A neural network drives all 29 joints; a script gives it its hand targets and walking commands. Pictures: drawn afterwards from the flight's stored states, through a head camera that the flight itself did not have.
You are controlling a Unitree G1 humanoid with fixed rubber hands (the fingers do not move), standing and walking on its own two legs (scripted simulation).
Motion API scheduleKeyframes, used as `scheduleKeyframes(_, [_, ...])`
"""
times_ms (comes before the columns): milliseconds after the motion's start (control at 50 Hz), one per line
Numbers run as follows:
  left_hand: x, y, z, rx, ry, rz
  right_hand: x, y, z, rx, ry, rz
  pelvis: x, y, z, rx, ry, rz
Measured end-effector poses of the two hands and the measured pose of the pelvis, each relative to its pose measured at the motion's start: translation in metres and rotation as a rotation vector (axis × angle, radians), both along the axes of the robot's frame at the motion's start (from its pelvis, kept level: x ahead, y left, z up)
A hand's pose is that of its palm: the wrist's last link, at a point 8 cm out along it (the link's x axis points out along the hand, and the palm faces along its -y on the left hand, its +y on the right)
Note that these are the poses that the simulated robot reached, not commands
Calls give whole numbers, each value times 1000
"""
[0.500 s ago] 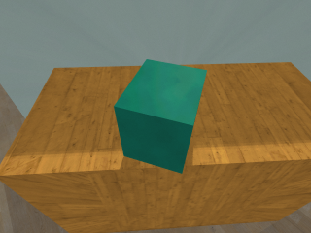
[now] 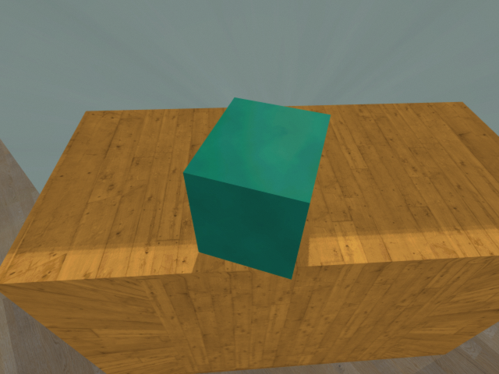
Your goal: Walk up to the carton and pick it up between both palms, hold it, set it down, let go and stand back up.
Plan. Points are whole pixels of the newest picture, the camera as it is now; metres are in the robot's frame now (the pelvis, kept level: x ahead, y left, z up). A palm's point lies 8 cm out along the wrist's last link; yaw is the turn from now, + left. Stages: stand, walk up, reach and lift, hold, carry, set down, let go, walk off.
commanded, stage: stand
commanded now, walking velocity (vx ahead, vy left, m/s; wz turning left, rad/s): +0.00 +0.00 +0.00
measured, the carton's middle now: (262, 186) +0.44 +0.00 +0.06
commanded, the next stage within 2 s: walk up in 0.42 s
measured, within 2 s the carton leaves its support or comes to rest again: neither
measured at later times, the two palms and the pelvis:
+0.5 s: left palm out of the picture +0.02 +0.24 -0.13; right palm out of the picture +0.02 -0.24 -0.13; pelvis +0.00 +0.00 +0.00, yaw -1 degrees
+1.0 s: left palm out of the picture +0.03 +0.20 -0.13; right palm out of the picture +0.03 -0.35 -0.14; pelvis -0.04 -0.07 -0.02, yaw +3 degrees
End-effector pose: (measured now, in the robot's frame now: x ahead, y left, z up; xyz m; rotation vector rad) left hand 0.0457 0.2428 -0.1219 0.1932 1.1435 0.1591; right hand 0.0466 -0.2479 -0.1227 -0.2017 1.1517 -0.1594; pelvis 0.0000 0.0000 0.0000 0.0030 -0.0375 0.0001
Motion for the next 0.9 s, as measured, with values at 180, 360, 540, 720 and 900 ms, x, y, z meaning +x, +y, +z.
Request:
scheduleKeyframes(180, [-8,1,-2,-1,28,2,-9,1,-1,-1,27,-9,-1,1,1,0,2,-3])
scheduleKeyframes(360, [-16,1,-4,-2,60,5,-19,2,-3,-1,56,-20,-1,2,2,1,2,-6])
scheduleKeyframes(540, [-22,1,-5,-4,87,6,-25,4,-4,3,78,-30,0,3,3,1,5,-9])
scheduleKeyframes(720, [-22,6,-12,18,113,-5,-28,0,-5,-30,87,-10,-5,-2,-2,15,5,2])
scheduleKeyframes(900, [-13,-7,-11,99,97,-25,-27,-69,-8,-117,67,21,-27,-45,-14,19,11,11])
